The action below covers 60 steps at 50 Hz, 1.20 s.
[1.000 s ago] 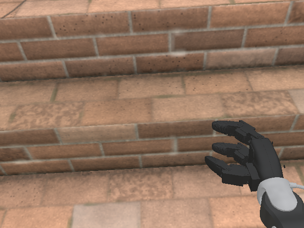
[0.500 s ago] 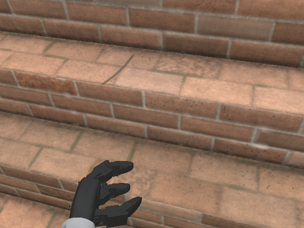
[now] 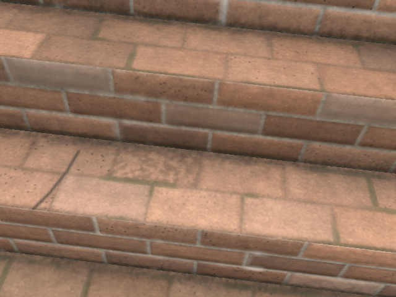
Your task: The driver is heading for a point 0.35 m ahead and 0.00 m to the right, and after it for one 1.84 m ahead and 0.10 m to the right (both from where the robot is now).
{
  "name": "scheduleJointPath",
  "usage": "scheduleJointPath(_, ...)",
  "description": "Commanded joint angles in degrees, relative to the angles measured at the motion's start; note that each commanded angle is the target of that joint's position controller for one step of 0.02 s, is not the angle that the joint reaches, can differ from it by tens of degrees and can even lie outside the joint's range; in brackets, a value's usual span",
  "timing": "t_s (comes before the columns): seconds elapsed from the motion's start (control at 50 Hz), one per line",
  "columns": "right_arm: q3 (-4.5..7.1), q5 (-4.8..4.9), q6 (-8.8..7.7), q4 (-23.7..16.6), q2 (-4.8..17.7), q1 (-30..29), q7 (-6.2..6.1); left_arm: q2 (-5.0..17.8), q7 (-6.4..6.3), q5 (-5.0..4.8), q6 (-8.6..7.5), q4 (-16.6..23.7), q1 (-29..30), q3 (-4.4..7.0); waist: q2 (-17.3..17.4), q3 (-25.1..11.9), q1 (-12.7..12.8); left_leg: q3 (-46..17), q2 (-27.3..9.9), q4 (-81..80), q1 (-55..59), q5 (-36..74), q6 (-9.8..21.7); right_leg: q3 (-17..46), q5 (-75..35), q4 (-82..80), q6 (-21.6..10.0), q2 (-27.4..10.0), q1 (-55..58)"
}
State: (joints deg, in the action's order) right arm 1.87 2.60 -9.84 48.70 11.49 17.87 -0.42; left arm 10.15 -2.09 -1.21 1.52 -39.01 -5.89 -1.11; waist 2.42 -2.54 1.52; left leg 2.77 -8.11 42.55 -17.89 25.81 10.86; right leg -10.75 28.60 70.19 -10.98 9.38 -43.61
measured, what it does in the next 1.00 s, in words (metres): climbs, turning right: right foot 0.22 m higher, then left foot 0.22 m higher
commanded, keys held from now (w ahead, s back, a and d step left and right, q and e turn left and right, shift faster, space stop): w+e+shift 0.22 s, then w+shift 0.08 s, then shift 0.70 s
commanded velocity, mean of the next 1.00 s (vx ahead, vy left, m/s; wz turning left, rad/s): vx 0.53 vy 0.00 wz -0.38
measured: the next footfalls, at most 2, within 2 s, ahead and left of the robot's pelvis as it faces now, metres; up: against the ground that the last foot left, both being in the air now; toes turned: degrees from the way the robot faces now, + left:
right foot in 0.02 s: +0.10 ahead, -0.06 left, +0.22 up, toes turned +1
left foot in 0.44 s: +0.36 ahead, +0.08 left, +0.44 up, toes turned -15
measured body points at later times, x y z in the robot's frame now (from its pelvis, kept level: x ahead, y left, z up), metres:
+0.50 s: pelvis +0.18 +0.03 +0.19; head +0.21 +0.02 +0.64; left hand +0.27 +0.28 +0.07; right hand +0.39 -0.19 +0.13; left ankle +0.30 +0.11 -0.40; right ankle +0.08 -0.06 -0.49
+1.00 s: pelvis +0.29 -0.06 +0.33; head +0.28 -0.08 +0.78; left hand +0.43 +0.12 +0.20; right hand +0.29 -0.30 +0.18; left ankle +0.31 +0.11 -0.38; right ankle +0.30 -0.17 -0.40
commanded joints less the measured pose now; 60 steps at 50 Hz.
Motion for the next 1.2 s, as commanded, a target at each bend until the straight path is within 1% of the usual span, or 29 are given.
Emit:
scheduleJointPath(0.02,-4.11,-7.75,0.25,-16.05,-9.78,-22.98,0.58,3.69,0.15,3.35,0.05,-2.05,-3.28,4.09,-3.03,-3.67,4.37,-8.07,10.16,71.58,-31.35,-24.82,-1.69,28.52,1.37,-19.07,-11.05,-3.7,18.11)
scheduleJointPath(0.04,-5.28,-8.45,1.63,-22.74,-12.95,-22.23,0.33,2.95,-0.74,6.7,0.02,0.14,2.1,3.39,-4.28,-3.79,-1.9,-15.18,11.42,81.74,-40.52,-27.23,-4.42,47.95,14.89,-35.2,-13.28,-10.46,11.97)
scheduleJointPath(0.06,-6.76,-9.61,2.52,-28.65,-13.97,-23.41,0.34,3.19,-1.29,6.39,-1.0,0.26,3.2,3.33,-5.48,3.36,-4.94,-14.09,9.47,85.92,-45.16,-28.21,-6.98,61.95,25.66,-48.78,-11.36,-15.97,0.24)
scheduleJointPath(0.08,-6.59,-11.29,2.71,-31.1,-10.87,-20.42,0.05,4.48,-0.81,5.65,-3.46,-1.04,1.82,3.9,-2.0,4.87,-8.21,-14.84,7.85,88.05,-48.67,-29.57,-8.02,63.14,25.74,-51.76,-9.68,-16.82,1.75)
scheduleJointPath(0.12,-5.11,-9.57,4.49,-27.76,-4.76,-17.65,-1.21,5.04,0.54,4.17,-5.99,-4.33,-2.56,4.44,3.42,7.92,-7.5,-11.94,6.08,85.81,-50.54,-33.19,-10.02,55.02,17.51,-51.73,-7.05,-13.63,0.12)
scheduleJointPath(0.14,-5.05,-8.48,5.02,-27.92,-3.36,-21.34,-1.6,7.0,0.48,3.98,-7.34,-5.45,-5.68,4.89,-1.45,9.37,-4.82,-9.52,6.43,91.3,-53.65,-38.8,-10.01,56.16,16.99,-54.82,-8.61,-15.4,2.23)
scheduleJointPath(0.22,-5.96,-6.85,4.16,-31.04,-7.41,-32.05,-2.35,7.32,0.19,3.56,-9.01,-9.6,-15.91,5.92,1.51,11.23,2.05,-8.63,5.87,101.54,-70.2,-45.51,-7.98,52.88,5.47,-55.61,-8.89,-14.74,18.2)
scheduleJointPath(0.28,-6.62,-6.02,4.06,-31.08,-9.15,-32.84,-1.67,8.41,-0.01,1.92,-9.16,-9.82,-17.48,6.43,4.76,8.85,1.62,-4.28,4.0,88.35,-68.95,-42.2,-7.45,41.72,0.09,-55.84,-6.2,-14.12,25.18)
scheduleJointPath(0.34,-8.31,-5.43,6.9,-34.96,-12.53,-40.8,-1.45,7.81,-1.53,0.93,-8.68,-11.34,-22.07,7.08,-0.45,2.95,5.48,-0.9,2.88,67.62,-56.4,-43.36,-6.44,36.64,-18.83,-65.51,-6.48,-15.95,28.92)
scheduleJointPath(0.38,-8.29,-3.83,8.4,-30.49,-12.56,-30.02,-0.84,7.87,-2.16,1.05,-7.32,-10.09,-17.25,7.36,-7.54,-5.67,0.2,6.6,6.5,43.19,-19.86,-56.79,-2.89,21.03,-55.16,-67.43,-5.76,-15.6,20.83)
scheduleJointPath(0.4,-5.19,-3.48,8.47,-24.72,-8.31,-20.29,-1.14,9.79,-1.66,0.78,-8.37,-8.62,-15.98,7.31,-8.83,-16.07,-3.87,10.22,12.14,44.22,-7.53,-61.49,-3.78,17.96,-99.71,-57.25,-5.28,-16.91,27.69)
scheduleJointPath(0.44,-0.33,-1.96,7.39,-19.46,2.72,-5.62,-0.62,15.54,1.19,-0.53,-11.55,-6.77,-10.48,9.73,-11.42,-27.07,-11.6,4.42,13.65,21.92,5.04,-54.59,-4.59,18.99,-120.06,-31.17,-2.5,-17.77,38.32)
scheduleJointPath(0.46,1.6,-4.69,6.85,-17.1,7.61,1.02,-2.18,11.07,3.19,-1.56,-12.25,-3.65,-6.31,9.16,1.16,-26.55,-13.62,-25.44,2.04,7.32,13.05,-62.82,1.59,19.98,-101.46,-11.91,1.28,-11.93,20.67)
scheduleJointPath(0.48,2.33,-4.24,7.95,-15.29,9.35,-1.32,-3.52,3.76,4.54,1.47,-11.82,-1.97,-9.15,7.65,18.33,-27.0,-9.84,-54.57,-9.42,-11.43,14.86,-54.85,10.11,21.04,-33.83,17.21,4.35,0.18,5.86)
scheduleJointPath(0.5,2.73,-3.01,9.0,-14.7,4.88,-5.51,-2.89,0.07,4.72,5.77,-11.56,0.07,-7.81,6.35,9.57,-25.9,-7.9,-58.66,-8.24,-16.6,6.8,-65.89,8.23,26.44,-27.68,43.58,5.18,0.07,-0.22)
scheduleJointPath(0.52,2.65,-2.49,8.74,-10.38,3.58,-11.29,-2.42,-4.7,4.47,6.36,-10.4,4.39,-5.13,4.97,4.49,-17.71,-1.76,-51.18,-6.56,-13.64,1.63,-79.97,5.78,26.12,-31.65,50.52,4.22,-0.9,-8.55)
scheduleJointPath(0.56,0.35,-3.58,6.92,-3.04,-5.16,-12.73,-2.04,-7.28,2.64,6.22,-8.09,6.64,-3.58,2.26,-4.76,2.45,3.19,-30.74,-4.35,-9.59,-15.82,-67.6,-0.06,25.93,-29.62,54.18,3.08,-2.65,-16.93)
scheduleJointPath(0.62,-0.89,-4.1,4.91,3.49,-8.41,-7.44,-1.62,-6.16,0.65,2.06,-4.74,2.95,-10.41,1.61,-6.21,8.79,4.99,-13.56,-2.73,-12.42,-17.72,-42.14,-1.64,24.9,-26.36,48.85,6.11,-3.3,-18.6)
scheduleJointPath(0.68,0.35,-3.34,3.73,3.05,-2.32,-5.68,-2.19,-2.13,0.43,1.55,-4.08,4.02,-8.24,2.34,-5.64,9.41,4.63,-7.34,-3.36,-18.23,-16.46,-29.5,0.32,21.04,-29.21,32.36,7.73,-6.23,-13.34)
scheduleJointPath(0.74,1.38,-3.2,3.02,2.26,0.79,-4.8,-3.6,-0.51,0.87,1.49,-3.11,0.55,-10.67,3.24,-2.8,1.34,4.78,-2.68,-2.71,-21.05,-8.05,-22.75,1.37,12.19,-30.12,22.16,6.86,-12.11,-3.32)
scheduleJointPath(0.8,2.22,-3.62,3.32,1.74,1.6,-4.34,-4.24,-2.48,1.31,1.39,-3.7,0.95,-6.47,2.75,3.7,-1.9,2.48,-0.97,-2.03,-23.02,-0.47,-21.66,-0.23,9.95,-28.75,5.12,5.5,-16.39,4.51)
scheduleJointPath(0.86,3.5,-4.3,3.12,1.42,5.39,-0.17,-3.99,-4.42,1.4,0.58,-4.93,-0.6,-7.68,2.21,6.78,-3.57,0.56,-2.27,-4.0,-22.7,7.0,-7.83,-0.28,5.86,-23.53,-26.93,4.81,-13.72,20.29)
scheduleJointPath(0.9,4.15,-2.32,4.43,3.16,4.75,5.57,-2.42,-2.22,0.85,1.92,-6.82,-4.93,-12.53,3.11,0.39,-3.12,-0.02,0.8,-0.84,-8.21,16.63,0.94,-2.34,1.05,-27.98,-50.03,5.77,-7.27,25.13)
scheduleJointPath(0.92,3.95,-2.14,5.24,1.58,3.52,6.48,-2.35,-0.31,0.86,1.96,-7.8,-6.19,-14.86,3.55,-1.73,-3.25,-1.39,-1.29,-0.7,-1.81,9.19,-21.97,-4.67,8.05,-39.32,-51.35,6.42,-12.9,33.15)
scheduleJointPath(0.94,2.88,-1.86,6.07,0.84,-1.48,11.25,-1.73,0.58,0.48,2.11,-7.4,-8.34,-17.98,3.33,-12.12,-7.69,-4.46,-1.25,0.14,4.22,-5.2,-44.19,-8.19,19.51,-82.93,-39.7,3.44,-24.26,47.64)
scheduleJointPath(0.98,1.42,0.2,8.44,2.61,-4.32,10.51,-0.72,-4.15,-0.23,2.24,-6.46,-5.46,-15.2,1.19,-11.92,-10.36,-1.31,-3.0,0.95,8.07,-4.15,-49.42,-11.11,28.5,-60.69,-49.52,-5.99,-30.33,37.38)
scheduleJointPath(1.06,0.85,-2.66,10.49,3.38,-2.98,6.34,-2.54,-3.51,-1.39,2.64,-5.61,-6.23,-10.49,1.2,-11.51,1.93,-4.57,-2.1,1.84,-0.66,3.23,-45.33,-10.92,17.41,-37.39,-51.58,-0.31,-22.16,21.4)
scheduleJointPath(1.14,-0.03,-2.84,9.85,3.54,0.2,3.83,-3.73,-0.88,-0.46,1.63,-4.99,-8.42,-14.93,2.8,-7.85,3.93,-2.05,-4.34,1.7,-17.53,3.68,-36.16,-7.88,16.24,-13.63,-50.21,3.92,-17.87,23.18)
scheduleJointPath(1.2,0.1,-2.87,9.11,4.55,0.8,2.14,-3.71,-0.8,-0.37,1.53,-5.3,-9.6,-15.86,2.95,-1.17,3.92,-1.06,-5.29,0.58,-19.22,1.79,-35.86,-7.95,14.42,-18.49,-50.09,4.39,-16.46,26.87)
